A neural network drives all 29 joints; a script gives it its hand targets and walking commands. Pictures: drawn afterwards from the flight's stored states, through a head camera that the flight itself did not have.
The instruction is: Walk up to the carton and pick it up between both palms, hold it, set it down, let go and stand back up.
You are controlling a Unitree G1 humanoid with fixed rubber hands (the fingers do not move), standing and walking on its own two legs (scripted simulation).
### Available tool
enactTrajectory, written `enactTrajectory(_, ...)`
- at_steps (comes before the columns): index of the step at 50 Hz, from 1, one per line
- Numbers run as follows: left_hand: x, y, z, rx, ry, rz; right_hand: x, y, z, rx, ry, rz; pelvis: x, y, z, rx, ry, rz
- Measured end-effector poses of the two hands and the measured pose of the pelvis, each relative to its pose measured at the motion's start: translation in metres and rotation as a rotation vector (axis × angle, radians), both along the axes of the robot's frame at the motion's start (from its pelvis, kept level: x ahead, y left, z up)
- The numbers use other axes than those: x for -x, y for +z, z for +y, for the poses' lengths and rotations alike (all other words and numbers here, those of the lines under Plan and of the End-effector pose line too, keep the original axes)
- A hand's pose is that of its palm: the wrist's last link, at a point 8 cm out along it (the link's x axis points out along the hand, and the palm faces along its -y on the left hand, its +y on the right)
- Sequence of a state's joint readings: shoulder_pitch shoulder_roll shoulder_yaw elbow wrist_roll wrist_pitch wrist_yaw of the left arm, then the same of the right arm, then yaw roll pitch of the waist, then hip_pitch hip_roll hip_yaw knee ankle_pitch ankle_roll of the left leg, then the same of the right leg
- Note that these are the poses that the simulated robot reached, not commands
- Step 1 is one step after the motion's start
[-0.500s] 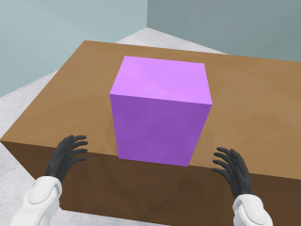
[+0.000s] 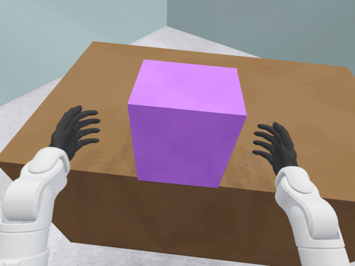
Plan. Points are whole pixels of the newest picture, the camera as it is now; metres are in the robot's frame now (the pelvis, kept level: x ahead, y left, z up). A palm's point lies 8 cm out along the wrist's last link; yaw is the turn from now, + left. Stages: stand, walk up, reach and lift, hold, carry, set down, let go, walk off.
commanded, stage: reach and lift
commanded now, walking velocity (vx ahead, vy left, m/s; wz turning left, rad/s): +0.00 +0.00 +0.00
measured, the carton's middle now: (183, 128) +0.43 +0.01 +0.08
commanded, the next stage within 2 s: none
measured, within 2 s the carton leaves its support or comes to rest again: neither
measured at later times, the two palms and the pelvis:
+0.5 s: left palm (63, 98) +0.35 +0.24 +0.22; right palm (288, 118) +0.37 -0.19 +0.20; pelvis +0.00 +0.00 +0.00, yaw +1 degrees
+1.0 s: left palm (65, 53) +0.40 +0.24 +0.28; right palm (292, 73) +0.42 -0.18 +0.27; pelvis +0.00 +0.00 +0.00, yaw +2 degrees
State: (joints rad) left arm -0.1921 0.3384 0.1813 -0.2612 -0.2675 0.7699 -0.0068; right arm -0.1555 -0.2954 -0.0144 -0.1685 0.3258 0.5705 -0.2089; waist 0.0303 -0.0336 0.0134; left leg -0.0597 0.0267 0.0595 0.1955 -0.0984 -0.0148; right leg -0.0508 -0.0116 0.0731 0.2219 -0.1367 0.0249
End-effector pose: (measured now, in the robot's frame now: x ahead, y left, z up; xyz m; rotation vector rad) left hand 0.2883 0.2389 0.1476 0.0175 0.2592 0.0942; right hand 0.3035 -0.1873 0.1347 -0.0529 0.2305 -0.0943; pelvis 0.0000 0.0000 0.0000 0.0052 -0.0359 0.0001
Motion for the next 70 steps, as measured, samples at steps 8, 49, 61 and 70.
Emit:
enactTrajectory(8,-0.02,0.023,0.002,0.006,0.007,-0.002,-0.02,0.022,0.0,0.0,-0.011,-0.017,0.004,0.0,0.0,0.001,0.005,-0.004)
enactTrajectory(49,-0.108,0.129,0.003,0.019,0.008,-0.007,-0.113,0.129,0.005,-0.048,-0.01,-0.017,0.003,0.0,-0.002,0.008,0.03,0.086)
enactTrajectory(61,-0.114,0.115,0.006,0.033,-0.002,-0.001,-0.113,0.11,0.003,-0.056,-0.015,0.005,0.004,0.002,-0.003,0.01,0.038,0.073)
enactTrajectory(70,-0.117,0.075,0.005,0.015,0.007,0.021,-0.111,0.07,0.005,-0.052,-0.02,0.021,0.006,0.001,-0.003,0.011,0.041,0.097)
